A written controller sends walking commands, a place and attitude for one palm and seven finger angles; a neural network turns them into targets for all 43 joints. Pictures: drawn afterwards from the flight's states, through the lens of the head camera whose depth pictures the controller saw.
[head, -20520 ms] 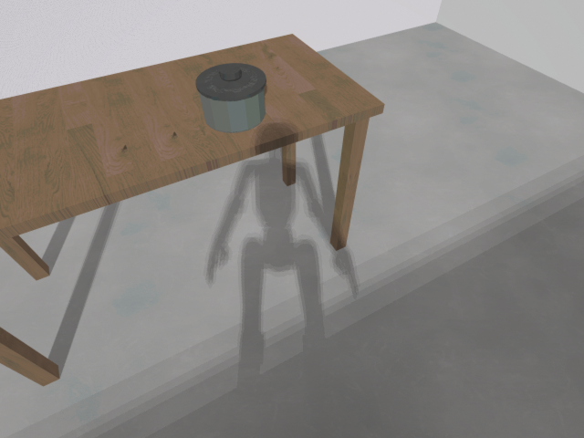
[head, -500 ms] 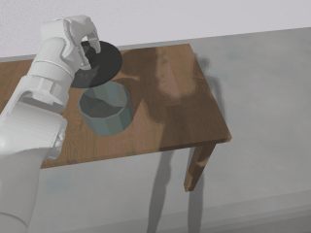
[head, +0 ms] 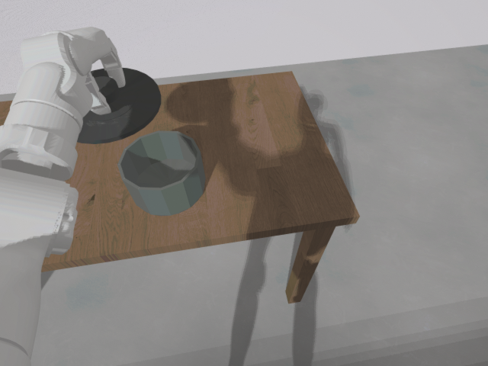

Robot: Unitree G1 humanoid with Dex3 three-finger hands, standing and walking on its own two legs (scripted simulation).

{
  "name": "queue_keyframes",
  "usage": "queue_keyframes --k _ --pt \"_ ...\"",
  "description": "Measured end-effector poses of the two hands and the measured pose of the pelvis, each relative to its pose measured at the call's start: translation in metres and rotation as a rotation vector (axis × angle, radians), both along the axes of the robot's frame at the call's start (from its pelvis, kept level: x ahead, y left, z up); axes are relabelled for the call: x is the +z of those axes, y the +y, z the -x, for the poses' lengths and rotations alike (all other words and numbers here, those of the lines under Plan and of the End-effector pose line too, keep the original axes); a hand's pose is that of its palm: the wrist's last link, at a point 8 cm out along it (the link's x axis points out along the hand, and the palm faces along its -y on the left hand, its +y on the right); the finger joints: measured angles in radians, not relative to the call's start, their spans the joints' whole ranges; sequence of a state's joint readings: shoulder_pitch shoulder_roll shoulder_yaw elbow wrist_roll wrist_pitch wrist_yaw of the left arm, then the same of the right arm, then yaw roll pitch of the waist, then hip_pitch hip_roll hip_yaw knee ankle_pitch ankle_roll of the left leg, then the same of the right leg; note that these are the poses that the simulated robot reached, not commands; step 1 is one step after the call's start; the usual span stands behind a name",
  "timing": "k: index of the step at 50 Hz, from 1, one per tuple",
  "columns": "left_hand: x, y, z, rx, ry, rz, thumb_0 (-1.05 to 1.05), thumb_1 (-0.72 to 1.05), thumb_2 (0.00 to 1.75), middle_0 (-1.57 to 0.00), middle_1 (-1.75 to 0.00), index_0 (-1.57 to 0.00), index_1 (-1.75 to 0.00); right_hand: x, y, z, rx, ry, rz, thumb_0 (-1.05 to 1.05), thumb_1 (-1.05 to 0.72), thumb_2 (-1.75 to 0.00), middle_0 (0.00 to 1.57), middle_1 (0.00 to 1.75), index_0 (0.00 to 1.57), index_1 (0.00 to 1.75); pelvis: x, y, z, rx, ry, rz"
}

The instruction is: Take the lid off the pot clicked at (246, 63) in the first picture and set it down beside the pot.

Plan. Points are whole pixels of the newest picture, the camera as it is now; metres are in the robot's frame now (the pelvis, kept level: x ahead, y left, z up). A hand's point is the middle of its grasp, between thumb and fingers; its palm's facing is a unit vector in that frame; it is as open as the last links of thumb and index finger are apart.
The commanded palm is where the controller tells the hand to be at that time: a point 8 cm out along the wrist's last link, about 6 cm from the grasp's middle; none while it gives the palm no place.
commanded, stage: move the lid sideways beside the pot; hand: left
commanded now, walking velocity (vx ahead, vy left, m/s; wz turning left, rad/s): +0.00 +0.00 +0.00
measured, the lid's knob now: (101, 90) +0.51 +0.21 +0.19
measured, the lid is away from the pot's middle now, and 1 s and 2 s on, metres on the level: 0.05 0.16 0.22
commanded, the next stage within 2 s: lower the lid onto the table in 1.60 s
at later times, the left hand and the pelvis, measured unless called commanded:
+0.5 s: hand (54, 94) +0.47 +0.26 +0.21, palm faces -0.30 -0.14 -0.94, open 8.3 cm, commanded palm +0.48 +0.27 +0.28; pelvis -0.01 +0.00 +0.00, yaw +0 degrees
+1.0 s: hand (21, 103) +0.46 +0.31 +0.20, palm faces -0.33 -0.16 -0.93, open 8.3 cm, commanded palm +0.48 +0.33 +0.28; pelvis -0.01 +0.01 +0.00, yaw +0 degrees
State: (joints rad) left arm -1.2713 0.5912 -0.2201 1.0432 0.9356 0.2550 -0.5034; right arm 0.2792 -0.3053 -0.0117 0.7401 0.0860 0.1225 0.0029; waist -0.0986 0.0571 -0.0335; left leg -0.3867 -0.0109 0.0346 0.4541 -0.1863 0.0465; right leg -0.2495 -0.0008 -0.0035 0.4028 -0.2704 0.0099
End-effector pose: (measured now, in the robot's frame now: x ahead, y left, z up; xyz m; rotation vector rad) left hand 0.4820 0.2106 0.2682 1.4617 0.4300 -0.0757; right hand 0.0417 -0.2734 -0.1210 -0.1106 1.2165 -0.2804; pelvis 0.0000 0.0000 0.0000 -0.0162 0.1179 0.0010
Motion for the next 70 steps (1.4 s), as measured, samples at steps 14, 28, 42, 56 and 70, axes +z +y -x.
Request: queue_keyframes --k 14,28,42,56,70 --pt "0.000 0.022 0.012 -0.001 -0.002 0.005 -0.01 0.15 0.73 -0.65 -1.02 -0.61 -0.99 0.004 0.001 -0.016 0.037 -0.035 0.014 0.01 -0.91 -0.89 0.20 0.30 0.20 0.30 0.000 0.001 0.007 0.012 -0.007 0.006" --pt "0.001 0.060 0.018 0.070 0.019 0.013 -0.02 0.15 0.73 -0.65 -1.02 -0.61 -0.99 0.001 0.004 -0.001 0.015 0.014 0.003 0.01 -0.91 -0.89 0.20 0.30 0.20 0.30 -0.001 0.003 0.006 0.009 -0.002 0.010" --pt "-0.004 0.086 0.017 0.085 0.030 0.010 -0.02 0.15 0.73 -0.65 -1.02 -0.61 -0.99 0.004 0.002 0.005 0.006 0.046 0.026 0.01 -0.91 -0.89 0.20 0.30 0.20 0.30 -0.002 0.005 0.007 0.010 0.013 0.015" --pt "-0.012 0.123 0.019 0.146 0.066 0.013 -0.02 0.15 0.73 -0.65 -1.02 -0.61 -0.99 0.006 0.001 0.010 -0.012 0.078 0.041 0.01 -0.91 -0.89 0.20 0.30 0.20 0.30 -0.004 0.006 0.004 0.003 0.031 0.020" --pt "-0.011 0.164 0.031 0.209 0.055 0.017 -0.02 0.15 0.73 -0.65 -1.02 -0.61 -0.99 0.007 0.003 0.017 -0.010 0.123 0.056 0.01 -0.91 -0.89 0.20 0.30 0.20 0.30 -0.006 0.010 0.003 0.008 0.050 0.028"
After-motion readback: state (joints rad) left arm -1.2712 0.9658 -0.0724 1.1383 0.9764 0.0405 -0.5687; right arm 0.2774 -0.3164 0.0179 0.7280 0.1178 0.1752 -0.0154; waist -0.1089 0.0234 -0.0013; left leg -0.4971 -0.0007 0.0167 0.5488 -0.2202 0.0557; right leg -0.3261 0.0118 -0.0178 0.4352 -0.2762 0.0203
